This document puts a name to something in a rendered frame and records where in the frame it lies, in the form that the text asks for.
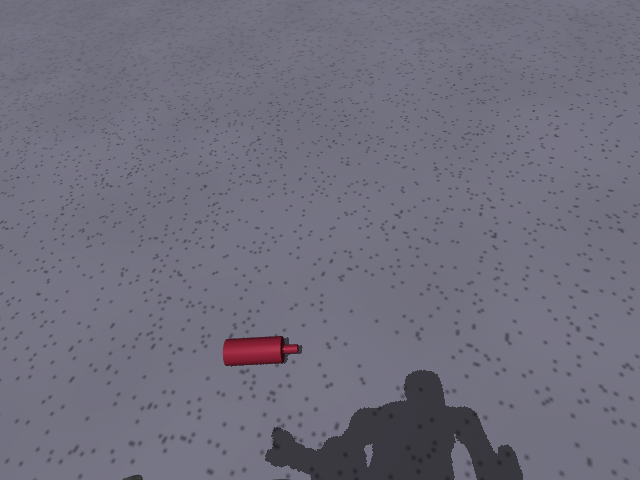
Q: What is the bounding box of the bottle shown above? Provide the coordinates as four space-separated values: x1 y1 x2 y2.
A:
223 336 298 366

